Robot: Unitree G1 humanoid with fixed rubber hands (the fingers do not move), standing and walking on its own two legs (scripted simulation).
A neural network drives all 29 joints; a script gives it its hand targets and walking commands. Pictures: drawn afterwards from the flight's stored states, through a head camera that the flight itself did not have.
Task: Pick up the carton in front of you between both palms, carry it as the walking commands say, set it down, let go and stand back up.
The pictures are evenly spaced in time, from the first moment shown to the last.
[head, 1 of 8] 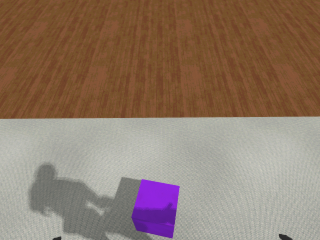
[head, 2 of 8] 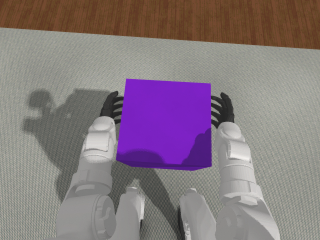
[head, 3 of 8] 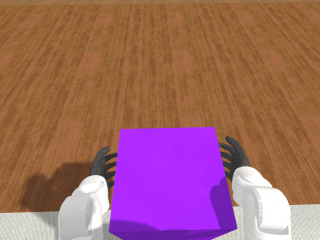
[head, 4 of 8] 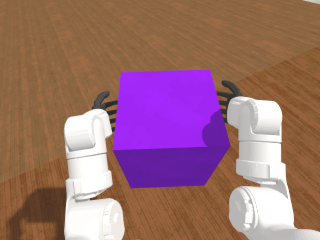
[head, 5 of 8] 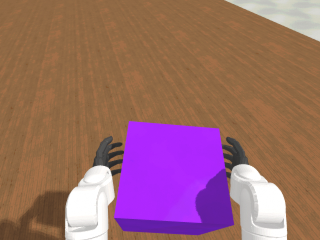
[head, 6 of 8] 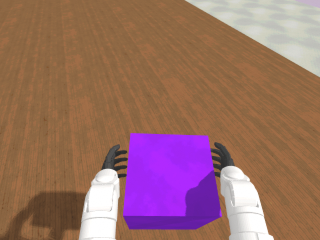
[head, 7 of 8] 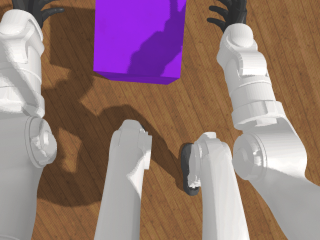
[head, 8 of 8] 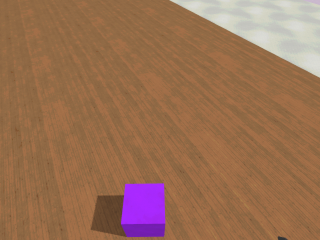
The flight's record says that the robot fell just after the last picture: no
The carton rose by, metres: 1.07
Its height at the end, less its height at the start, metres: +0.34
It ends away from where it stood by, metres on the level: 7.09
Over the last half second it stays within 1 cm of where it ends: yes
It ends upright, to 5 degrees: yes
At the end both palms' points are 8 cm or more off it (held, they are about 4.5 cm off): yes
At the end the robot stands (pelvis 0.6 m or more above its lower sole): yes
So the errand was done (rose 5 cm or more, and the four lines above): yes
